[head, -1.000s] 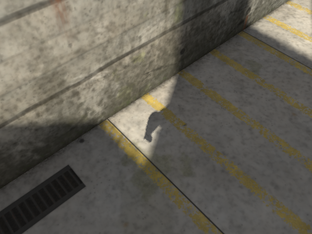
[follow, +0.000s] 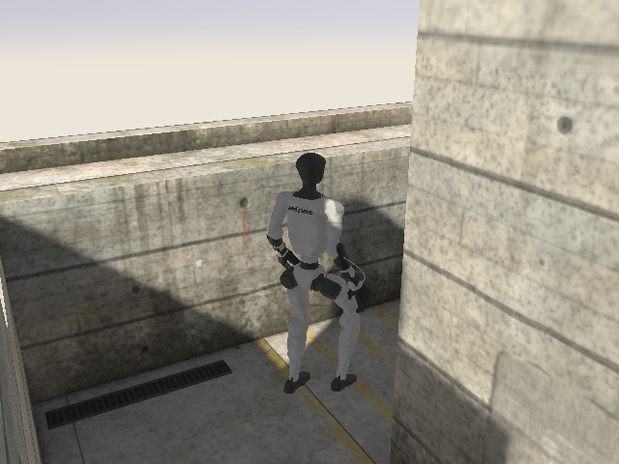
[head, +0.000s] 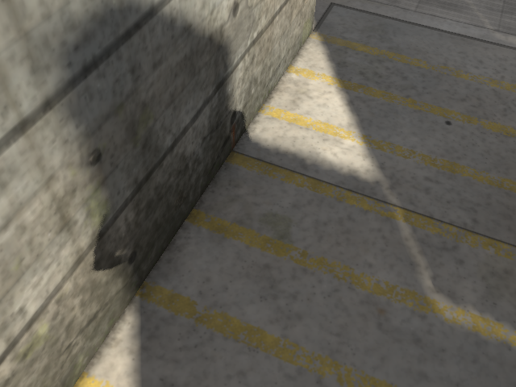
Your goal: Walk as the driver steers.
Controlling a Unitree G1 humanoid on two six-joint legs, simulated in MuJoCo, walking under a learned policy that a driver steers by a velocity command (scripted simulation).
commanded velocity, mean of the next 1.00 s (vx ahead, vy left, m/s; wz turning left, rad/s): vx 0.38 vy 0.00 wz -0.47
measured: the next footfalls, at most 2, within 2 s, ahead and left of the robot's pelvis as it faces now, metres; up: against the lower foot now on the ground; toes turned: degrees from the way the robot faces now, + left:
right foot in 0.26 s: +0.33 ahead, -0.16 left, +0.00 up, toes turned -5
left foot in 0.74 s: +0.63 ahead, -0.04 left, +0.00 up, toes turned -25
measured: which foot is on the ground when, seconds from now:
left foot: down 0.00-0.28, up 0.30-0.72, down 0.74-1.00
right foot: up 0.00-0.24, down 0.26-0.74, up 0.76-1.00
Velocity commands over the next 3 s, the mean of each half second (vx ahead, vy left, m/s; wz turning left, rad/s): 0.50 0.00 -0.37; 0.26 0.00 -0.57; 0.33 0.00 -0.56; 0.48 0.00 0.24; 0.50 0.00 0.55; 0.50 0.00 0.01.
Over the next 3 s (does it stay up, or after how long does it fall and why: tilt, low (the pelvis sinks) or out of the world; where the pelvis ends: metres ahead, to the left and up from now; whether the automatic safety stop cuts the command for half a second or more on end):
stays up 1.32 -0.65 0.00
